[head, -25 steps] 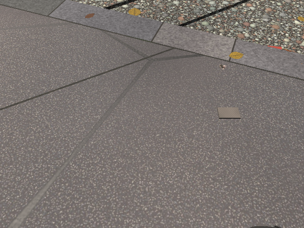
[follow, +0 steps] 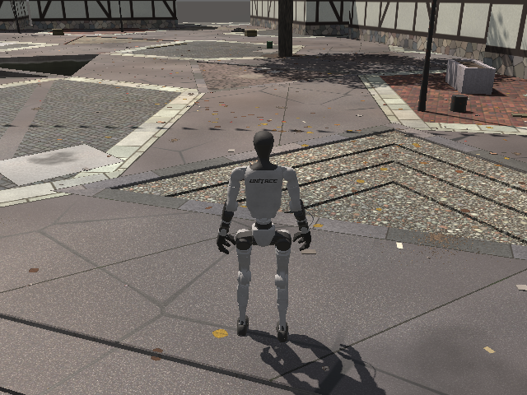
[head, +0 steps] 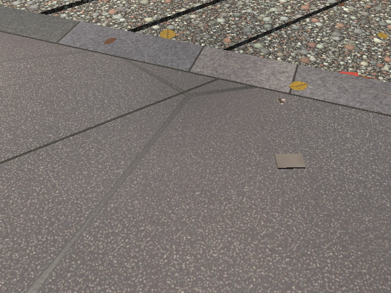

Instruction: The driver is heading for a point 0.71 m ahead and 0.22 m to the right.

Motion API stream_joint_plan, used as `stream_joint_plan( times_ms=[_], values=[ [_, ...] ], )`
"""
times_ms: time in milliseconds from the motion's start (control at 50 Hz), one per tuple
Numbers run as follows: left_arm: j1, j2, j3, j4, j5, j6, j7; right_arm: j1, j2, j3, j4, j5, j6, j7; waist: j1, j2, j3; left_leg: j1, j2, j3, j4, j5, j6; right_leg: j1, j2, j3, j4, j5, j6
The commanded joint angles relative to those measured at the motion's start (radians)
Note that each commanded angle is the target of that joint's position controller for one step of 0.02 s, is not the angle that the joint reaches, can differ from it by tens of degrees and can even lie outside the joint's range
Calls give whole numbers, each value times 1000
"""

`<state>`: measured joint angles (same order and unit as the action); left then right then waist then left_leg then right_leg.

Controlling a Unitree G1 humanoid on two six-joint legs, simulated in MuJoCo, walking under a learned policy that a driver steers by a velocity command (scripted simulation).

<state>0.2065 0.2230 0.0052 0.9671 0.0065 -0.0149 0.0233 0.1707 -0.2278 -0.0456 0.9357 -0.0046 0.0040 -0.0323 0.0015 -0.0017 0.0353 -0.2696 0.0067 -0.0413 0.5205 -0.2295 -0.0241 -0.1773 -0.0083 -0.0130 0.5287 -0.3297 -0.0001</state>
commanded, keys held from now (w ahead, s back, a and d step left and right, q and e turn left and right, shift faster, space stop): no key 0.26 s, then w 0.30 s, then w+e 0.44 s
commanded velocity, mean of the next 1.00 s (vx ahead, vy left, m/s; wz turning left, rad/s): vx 0.26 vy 0.00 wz -0.14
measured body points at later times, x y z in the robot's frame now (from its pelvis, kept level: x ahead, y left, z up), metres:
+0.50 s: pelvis +0.04 +0.02 +0.00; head +0.04 +0.03 +0.45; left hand +0.03 +0.28 -0.15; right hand +0.11 -0.25 -0.13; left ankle +0.05 +0.12 -0.72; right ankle -0.03 -0.12 -0.73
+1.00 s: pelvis +0.26 +0.01 -0.02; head +0.30 +0.00 +0.43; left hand +0.52 +0.18 -0.12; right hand +0.15 -0.23 -0.16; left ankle +0.06 +0.13 -0.73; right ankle +0.40 -0.10 -0.73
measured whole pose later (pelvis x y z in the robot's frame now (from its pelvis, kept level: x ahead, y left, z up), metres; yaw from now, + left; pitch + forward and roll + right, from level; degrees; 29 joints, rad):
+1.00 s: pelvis +0.26 +0.01 -0.02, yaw -11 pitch +1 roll +0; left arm -0.01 0.22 0.04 0.79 -0.03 -0.06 -0.07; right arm 0.41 -0.23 -0.03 1.07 -0.01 -0.07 -0.04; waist -0.05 -0.01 0.04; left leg 0.20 0.01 0.24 0.29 -0.47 -0.01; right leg -0.58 0.00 -0.10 0.62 -0.08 -0.13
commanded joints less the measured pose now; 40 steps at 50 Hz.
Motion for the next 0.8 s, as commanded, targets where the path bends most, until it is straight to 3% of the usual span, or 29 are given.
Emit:
stream_joint_plan(
  times_ms=[20,260,280,300,320,360,380,400,440,460,500,520,540,560,580,600,640,680,740,800],
  values=[
    [29,113,21,-20,-1,-7,2,-8,-103,-20,-15,2,-5,-8,3,4,-46,118,25,-23,-43,251,34,-73,-38,38,-117,212,-21],
    [63,102,15,33,0,-5,4,-19,-102,-16,86,4,6,-17,0,-5,-18,122,23,-15,-73,209,24,-65,-29,32,-153,189,-22],
    [86,94,13,48,0,-4,5,-1,-88,-12,103,3,7,-16,0,-13,-39,131,8,4,-70,114,23,-56,-25,30,-171,81,-27],
    [98,112,20,54,-6,-1,8,-1,-87,-12,112,7,8,-16,5,-35,-18,98,-24,39,-34,-35,23,-65,-28,49,-196,-92,-46],
    [99,150,33,50,-13,3,11,-11,-89,-14,111,11,5,-15,13,-80,18,28,-57,79,30,-181,24,-76,-62,109,-236,-285,-82],
    [126,217,57,43,-24,-4,17,-79,-86,-12,76,14,-21,-4,42,-177,106,-148,-37,95,207,-214,39,-75,-244,349,-366,-517,-186],
    [134,225,64,44,-26,-15,19,-103,-79,-10,62,21,-38,5,46,-181,146,-208,7,63,274,-202,54,-81,-313,433,-402,-502,-229],
    [134,209,63,42,-21,-27,18,-111,-79,-12,57,28,-52,13,43,-170,165,-274,38,39,320,-240,67,-42,-340,456,-406,-433,-244],
    [116,184,63,29,-29,-40,12,-103,-80,-12,53,39,-76,30,25,-139,151,-289,72,27,238,-274,93,27,-322,391,-374,-297,-217],
    [91,185,65,21,-37,-40,9,-77,-78,-14,64,41,-85,35,2,-123,130,-195,60,52,128,-230,98,5,-280,317,-348,-237,-188],
    [60,188,66,8,-42,-34,1,88,-79,-29,145,34,-89,38,-66,-92,53,156,-32,142,-30,-5,76,-147,-178,179,-240,-127,-148],
    [46,171,59,0,-37,-38,-1,189,-97,-41,179,30,-84,37,-108,-49,15,291,-24,101,-52,-2,78,-218,-131,118,-116,-20,-121],
    [20,99,37,-23,-20,-45,-9,317,-168,-59,197,26,-84,29,-151,172,-38,416,177,-198,-185,-110,142,-349,-31,-8,243,-12,-52],
    [18,60,32,-69,-30,-63,-4,406,-247,-66,206,20,-96,42,-150,354,-83,494,366,-639,-354,-275,294,-547,76,9,508,-235,-27],
    [8,110,44,-68,-59,-77,-5,314,-183,-42,187,12,-115,44,-107,194,-9,430,399,-640,-358,-367,310,-632,9,122,674,-221,-51],
    [5,121,47,-66,-76,-87,-14,232,-133,-28,156,13,-128,43,-79,133,52,382,361,-514,-361,-358,267,-676,-27,161,705,-104,-83],
    [12,130,60,-49,-58,-90,-16,144,-101,-11,126,11,-134,48,-34,85,79,327,289,-283,-375,-110,187,-650,-77,162,632,68,-95],
    [27,108,65,-36,-48,-74,-29,174,-66,2,132,-4,-127,42,-27,105,50,299,222,-100,-368,117,140,-575,-85,134,577,155,-84],
    [-34,67,58,-69,-42,-54,-39,213,-102,0,137,-17,-123,24,-32,63,64,268,218,3,-393,275,160,-604,-78,114,508,237,-47],
    [-154,48,45,-132,-36,-55,-45,191,-125,1,114,-16,-120,8,-46,57,96,205,199,101,-436,304,152,-560,-69,51,301,355,-32]
  ],
)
